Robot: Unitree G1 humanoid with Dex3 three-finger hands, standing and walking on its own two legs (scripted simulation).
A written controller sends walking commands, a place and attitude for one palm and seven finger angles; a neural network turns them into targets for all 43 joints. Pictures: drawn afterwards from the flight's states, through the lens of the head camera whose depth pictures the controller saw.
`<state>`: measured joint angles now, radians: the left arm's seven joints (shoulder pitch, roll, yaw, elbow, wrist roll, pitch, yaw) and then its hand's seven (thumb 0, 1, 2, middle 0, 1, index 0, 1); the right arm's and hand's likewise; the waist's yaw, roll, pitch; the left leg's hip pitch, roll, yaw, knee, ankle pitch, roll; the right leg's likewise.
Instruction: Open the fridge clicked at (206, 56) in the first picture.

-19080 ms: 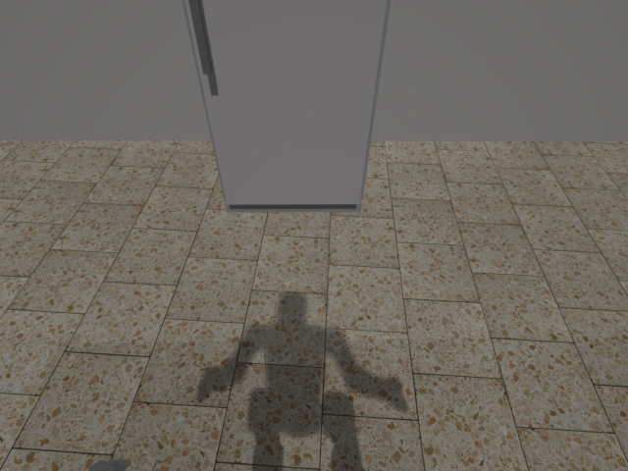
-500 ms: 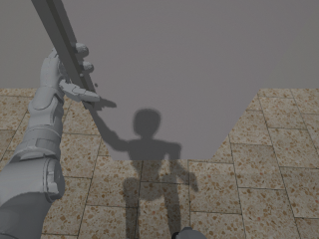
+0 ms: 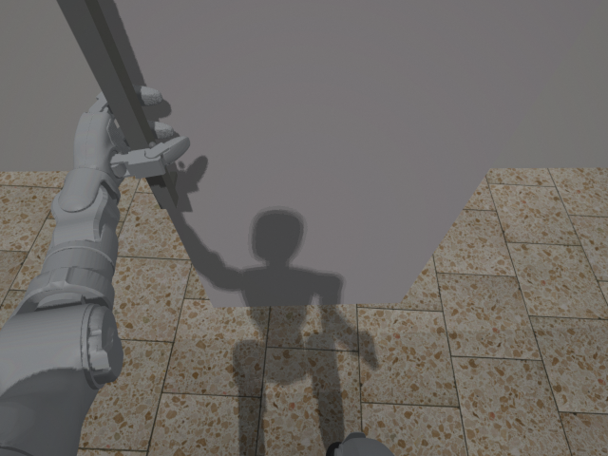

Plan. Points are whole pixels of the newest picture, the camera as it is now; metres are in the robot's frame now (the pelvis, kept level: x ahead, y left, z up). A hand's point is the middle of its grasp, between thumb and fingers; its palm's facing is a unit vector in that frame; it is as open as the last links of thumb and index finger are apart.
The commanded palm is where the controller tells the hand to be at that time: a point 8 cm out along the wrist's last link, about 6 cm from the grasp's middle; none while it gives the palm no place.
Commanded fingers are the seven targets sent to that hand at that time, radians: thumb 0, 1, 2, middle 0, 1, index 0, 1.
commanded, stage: grip the handle and tug to test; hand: left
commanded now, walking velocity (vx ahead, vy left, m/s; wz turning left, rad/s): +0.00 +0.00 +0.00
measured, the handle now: (124, 79) +0.53 +0.20 +0.18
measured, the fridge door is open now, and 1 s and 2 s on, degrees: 0 0 19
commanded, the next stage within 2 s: pull the door a little, standing still in 0.94 s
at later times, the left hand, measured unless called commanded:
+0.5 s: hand (152, 144) +0.48 +0.18 +0.12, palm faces -0.01 -1.00 -0.01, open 5.6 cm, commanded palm +0.46 +0.22 +0.12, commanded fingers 0.00 0.90 0.90 -0.45 -1.40 -0.45 -1.40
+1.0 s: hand (153, 147) +0.48 +0.17 +0.12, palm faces -0.02 -1.00 -0.01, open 5.8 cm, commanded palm +0.43 +0.23 +0.12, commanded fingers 0.00 0.90 0.90 -0.45 -1.40 -0.45 -1.40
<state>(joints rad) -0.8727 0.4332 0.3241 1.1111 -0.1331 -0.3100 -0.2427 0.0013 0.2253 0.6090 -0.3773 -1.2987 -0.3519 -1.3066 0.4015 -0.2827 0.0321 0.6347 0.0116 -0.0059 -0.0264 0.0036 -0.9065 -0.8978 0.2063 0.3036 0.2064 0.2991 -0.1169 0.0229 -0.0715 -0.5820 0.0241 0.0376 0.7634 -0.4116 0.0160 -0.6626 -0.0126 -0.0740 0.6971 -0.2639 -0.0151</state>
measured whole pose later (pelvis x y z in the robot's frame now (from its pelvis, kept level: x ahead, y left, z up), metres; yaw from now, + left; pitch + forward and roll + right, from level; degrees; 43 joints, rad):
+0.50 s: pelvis +0.00 +0.00 +0.00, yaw +0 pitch +14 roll -1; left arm -0.90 0.44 0.32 1.14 -0.14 -0.31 -0.25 0.01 0.69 0.84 -0.42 -1.39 -0.40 -1.40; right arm 0.40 -0.28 0.04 0.63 0.01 -0.01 -0.03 0.00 -0.91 -0.90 0.21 0.30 0.21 0.30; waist -0.12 0.02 -0.07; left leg -0.60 0.02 0.03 0.77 -0.41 0.01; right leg -0.68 -0.01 -0.08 0.70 -0.26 -0.02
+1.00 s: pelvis +0.02 +0.00 +0.01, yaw -2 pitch +13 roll -1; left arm -0.68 0.40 0.33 0.87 -0.18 -0.23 -0.23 0.01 0.73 0.79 -0.37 -1.40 -0.34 -1.40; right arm 0.40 -0.28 0.02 0.59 0.03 0.01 -0.02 0.01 -0.91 -0.90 0.21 0.30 0.21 0.30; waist -0.10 0.04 -0.10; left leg -0.51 0.04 0.07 0.71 -0.42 0.02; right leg -0.61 0.01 -0.04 0.66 -0.27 -0.01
